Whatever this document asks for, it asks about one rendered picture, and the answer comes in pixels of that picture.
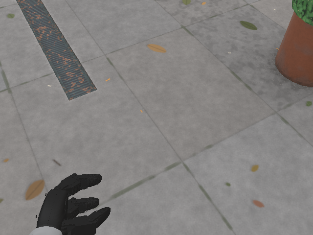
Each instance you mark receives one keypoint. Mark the robot left hand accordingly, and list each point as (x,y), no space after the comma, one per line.
(60,212)

